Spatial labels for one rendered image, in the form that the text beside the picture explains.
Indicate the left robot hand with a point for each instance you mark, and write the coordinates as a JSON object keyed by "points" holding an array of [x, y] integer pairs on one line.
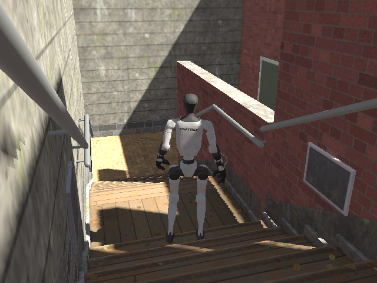
{"points": [[158, 164]]}

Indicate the right robot hand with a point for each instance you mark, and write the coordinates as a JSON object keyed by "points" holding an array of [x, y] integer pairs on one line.
{"points": [[222, 175]]}

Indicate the right robot upper arm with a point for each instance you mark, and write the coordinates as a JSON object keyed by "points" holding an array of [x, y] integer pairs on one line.
{"points": [[207, 125]]}

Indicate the humanoid robot torso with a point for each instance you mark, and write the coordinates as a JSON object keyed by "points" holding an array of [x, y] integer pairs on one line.
{"points": [[188, 141]]}

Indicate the left robot forearm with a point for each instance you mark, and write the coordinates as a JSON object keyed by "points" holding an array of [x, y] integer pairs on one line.
{"points": [[161, 153]]}

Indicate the right robot thigh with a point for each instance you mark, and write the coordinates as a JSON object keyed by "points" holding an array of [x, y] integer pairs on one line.
{"points": [[202, 177]]}

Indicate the right robot forearm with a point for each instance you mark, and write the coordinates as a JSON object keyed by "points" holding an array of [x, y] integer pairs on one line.
{"points": [[218, 159]]}

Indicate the left robot upper arm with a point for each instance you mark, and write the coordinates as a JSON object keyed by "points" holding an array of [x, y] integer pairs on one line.
{"points": [[171, 123]]}

